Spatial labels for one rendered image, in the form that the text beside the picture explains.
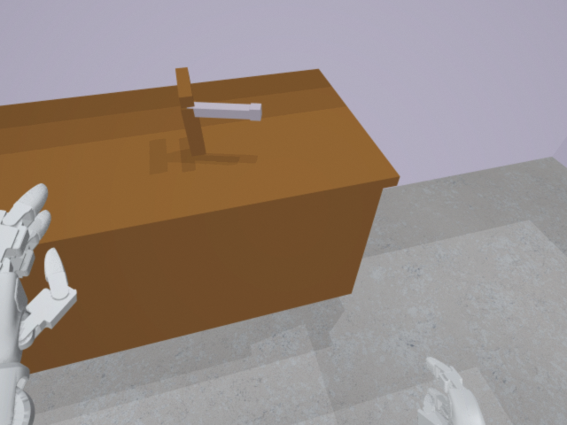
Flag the counter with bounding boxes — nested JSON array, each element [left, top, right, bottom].
[[0, 67, 400, 374]]

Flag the left robot hand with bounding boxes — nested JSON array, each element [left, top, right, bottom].
[[0, 183, 77, 364]]

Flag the tap lever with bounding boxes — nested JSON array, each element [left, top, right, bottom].
[[187, 102, 262, 121]]

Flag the right robot hand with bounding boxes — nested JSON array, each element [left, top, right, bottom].
[[417, 357, 485, 425]]

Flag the left robot forearm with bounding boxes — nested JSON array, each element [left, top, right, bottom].
[[0, 362, 35, 425]]

